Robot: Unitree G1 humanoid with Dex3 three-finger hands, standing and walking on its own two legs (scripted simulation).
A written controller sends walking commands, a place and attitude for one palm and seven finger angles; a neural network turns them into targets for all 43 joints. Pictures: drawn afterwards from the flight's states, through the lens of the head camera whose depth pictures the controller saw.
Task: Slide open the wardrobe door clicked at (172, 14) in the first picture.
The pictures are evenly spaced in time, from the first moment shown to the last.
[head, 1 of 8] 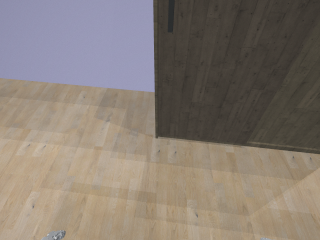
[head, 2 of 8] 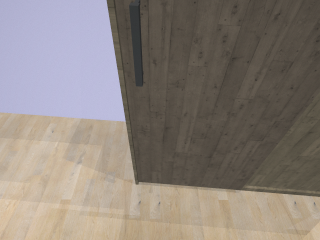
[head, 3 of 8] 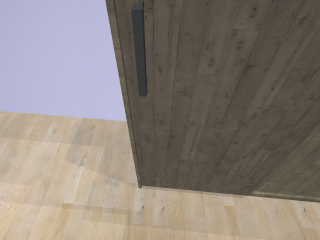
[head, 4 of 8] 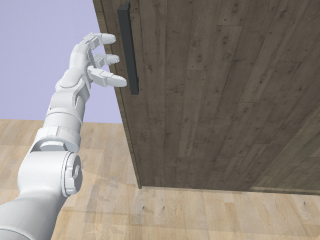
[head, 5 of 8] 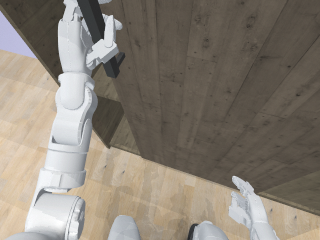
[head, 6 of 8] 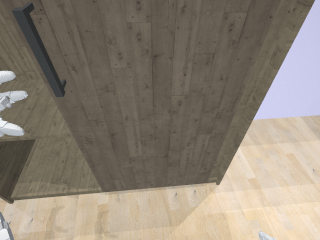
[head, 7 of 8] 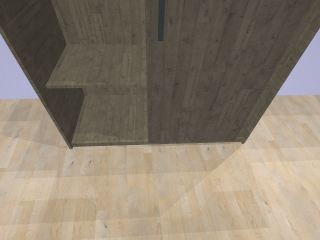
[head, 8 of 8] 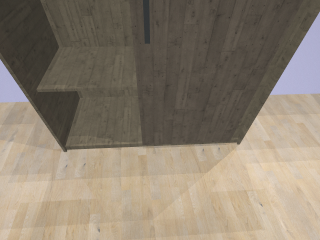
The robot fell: no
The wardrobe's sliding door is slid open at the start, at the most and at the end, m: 0.00 0.56 0.56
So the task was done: yes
